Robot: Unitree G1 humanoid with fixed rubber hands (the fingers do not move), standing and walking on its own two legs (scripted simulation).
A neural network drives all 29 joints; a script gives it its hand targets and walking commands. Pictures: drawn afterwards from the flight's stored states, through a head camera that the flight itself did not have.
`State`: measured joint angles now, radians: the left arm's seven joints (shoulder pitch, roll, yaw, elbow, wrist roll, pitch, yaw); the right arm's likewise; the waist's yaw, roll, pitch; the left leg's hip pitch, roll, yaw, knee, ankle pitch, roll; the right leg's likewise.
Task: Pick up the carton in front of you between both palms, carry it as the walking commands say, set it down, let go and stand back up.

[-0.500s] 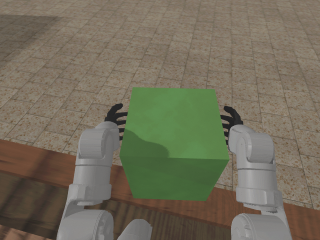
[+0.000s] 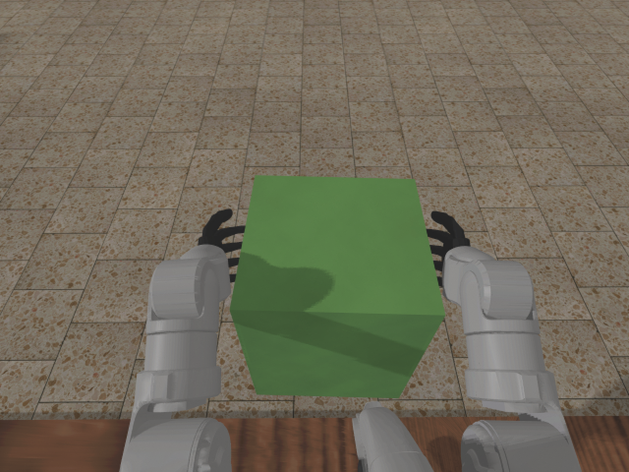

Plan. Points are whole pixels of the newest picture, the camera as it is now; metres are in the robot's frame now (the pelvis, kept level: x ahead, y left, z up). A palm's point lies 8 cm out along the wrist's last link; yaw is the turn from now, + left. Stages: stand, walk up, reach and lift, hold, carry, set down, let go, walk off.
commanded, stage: carry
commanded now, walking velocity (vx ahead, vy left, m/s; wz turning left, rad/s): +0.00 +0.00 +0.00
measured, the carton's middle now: (331, 293) +0.34 -0.04 +0.00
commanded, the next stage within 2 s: none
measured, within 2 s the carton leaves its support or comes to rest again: neither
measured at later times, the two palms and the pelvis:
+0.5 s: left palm (222, 171) +0.63 +0.14 -0.03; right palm (375, 155) +0.66 -0.16 -0.04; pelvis +0.30 -0.04 -0.11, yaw +0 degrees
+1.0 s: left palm (238, 130) +0.88 +0.13 -0.12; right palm (359, 127) +0.86 -0.17 -0.12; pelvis +0.52 +0.00 -0.18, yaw +0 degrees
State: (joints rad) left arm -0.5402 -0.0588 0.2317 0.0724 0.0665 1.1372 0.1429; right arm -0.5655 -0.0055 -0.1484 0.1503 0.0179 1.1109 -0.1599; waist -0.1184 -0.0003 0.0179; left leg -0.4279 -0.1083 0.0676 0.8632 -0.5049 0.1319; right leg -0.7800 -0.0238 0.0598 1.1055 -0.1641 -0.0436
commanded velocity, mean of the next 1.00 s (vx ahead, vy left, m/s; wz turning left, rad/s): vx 0.00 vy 0.00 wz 0.00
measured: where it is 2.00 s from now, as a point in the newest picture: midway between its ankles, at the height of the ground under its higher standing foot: (314, 363)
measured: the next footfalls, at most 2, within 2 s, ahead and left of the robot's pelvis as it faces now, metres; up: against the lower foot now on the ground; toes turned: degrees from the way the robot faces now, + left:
right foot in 0.18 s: +0.28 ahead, -0.09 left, -0.11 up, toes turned -1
left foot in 0.66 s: +0.60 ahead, +0.06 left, -0.22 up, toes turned +1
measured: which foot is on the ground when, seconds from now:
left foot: down 0.00-0.18, up 0.20-0.64, down 0.66-1.00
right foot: up 0.00-0.16, down 0.18-0.68, up 0.70-1.00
